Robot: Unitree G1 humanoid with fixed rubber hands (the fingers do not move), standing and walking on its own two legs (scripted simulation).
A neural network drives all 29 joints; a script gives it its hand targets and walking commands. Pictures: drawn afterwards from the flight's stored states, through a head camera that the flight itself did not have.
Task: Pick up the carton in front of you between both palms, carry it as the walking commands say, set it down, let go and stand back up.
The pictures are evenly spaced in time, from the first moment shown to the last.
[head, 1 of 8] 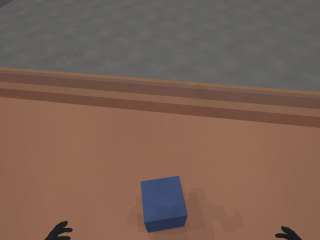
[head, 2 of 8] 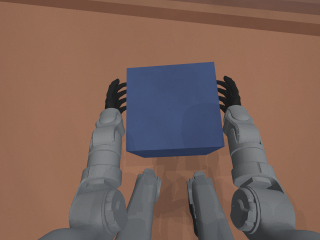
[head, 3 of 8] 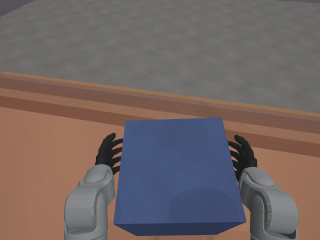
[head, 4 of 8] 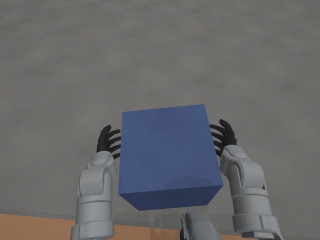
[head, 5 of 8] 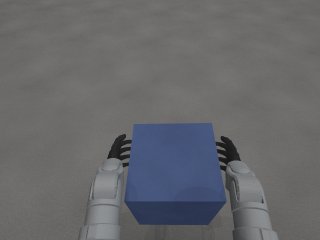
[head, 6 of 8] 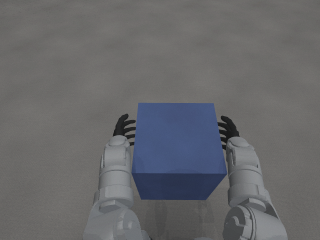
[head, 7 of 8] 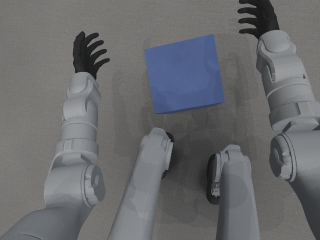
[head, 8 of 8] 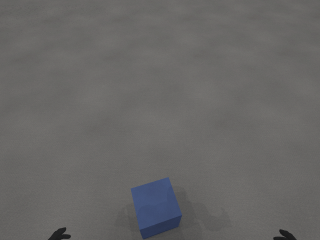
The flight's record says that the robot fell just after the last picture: no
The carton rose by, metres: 0.68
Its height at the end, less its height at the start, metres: -1.20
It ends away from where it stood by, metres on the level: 4.56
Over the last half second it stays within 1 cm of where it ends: yes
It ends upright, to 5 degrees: yes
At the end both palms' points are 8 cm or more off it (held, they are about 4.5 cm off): yes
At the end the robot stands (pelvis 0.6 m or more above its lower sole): yes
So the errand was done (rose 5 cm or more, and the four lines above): yes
